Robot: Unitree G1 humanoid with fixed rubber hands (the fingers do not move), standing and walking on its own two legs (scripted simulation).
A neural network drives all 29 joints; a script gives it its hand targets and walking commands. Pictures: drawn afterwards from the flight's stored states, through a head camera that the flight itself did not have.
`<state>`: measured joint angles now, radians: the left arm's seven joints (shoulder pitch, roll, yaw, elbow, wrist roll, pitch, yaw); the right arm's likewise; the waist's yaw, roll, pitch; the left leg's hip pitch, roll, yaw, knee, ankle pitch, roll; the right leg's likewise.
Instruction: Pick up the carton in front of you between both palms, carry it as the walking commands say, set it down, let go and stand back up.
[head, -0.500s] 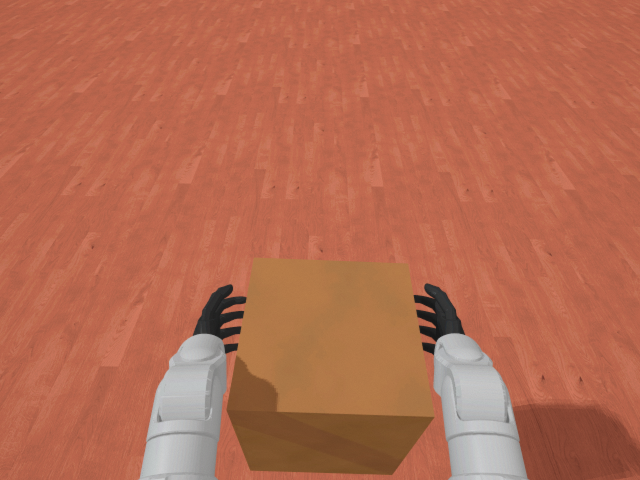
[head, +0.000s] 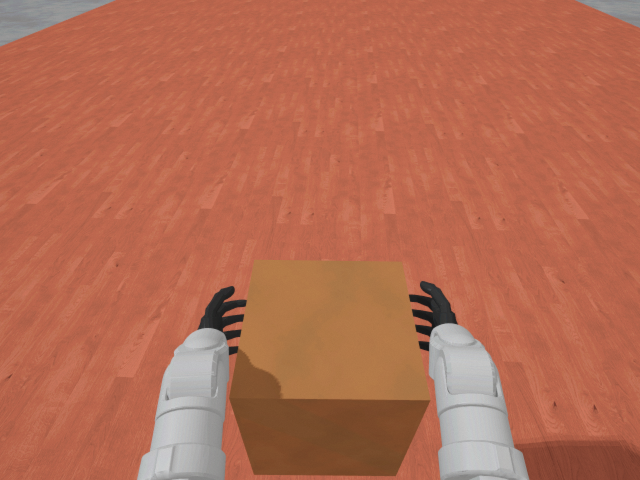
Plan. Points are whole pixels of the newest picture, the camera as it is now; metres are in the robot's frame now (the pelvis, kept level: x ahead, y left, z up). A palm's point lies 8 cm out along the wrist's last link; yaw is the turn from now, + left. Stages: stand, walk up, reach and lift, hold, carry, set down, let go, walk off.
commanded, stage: hold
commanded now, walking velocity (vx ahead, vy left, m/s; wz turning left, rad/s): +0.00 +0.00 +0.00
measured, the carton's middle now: (326, 370) +0.30 +0.00 -0.04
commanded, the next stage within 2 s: set down in 0.16 s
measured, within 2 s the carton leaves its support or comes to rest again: neither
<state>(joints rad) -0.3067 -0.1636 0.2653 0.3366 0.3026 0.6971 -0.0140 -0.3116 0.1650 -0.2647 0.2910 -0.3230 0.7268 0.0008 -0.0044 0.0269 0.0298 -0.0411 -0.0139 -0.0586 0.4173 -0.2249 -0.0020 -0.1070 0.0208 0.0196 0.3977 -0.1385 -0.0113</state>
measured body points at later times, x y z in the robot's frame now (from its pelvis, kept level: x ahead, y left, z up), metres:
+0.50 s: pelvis +0.01 +0.00 -0.01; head +0.02 -0.01 +0.44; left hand +0.35 +0.14 +0.00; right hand +0.35 -0.16 +0.01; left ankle +0.02 +0.13 -0.74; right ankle +0.06 -0.11 -0.74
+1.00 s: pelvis -0.02 +0.02 -0.11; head +0.18 +0.00 +0.29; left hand +0.39 +0.12 -0.19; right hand +0.37 -0.18 -0.19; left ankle +0.02 +0.13 -0.74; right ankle +0.06 -0.11 -0.74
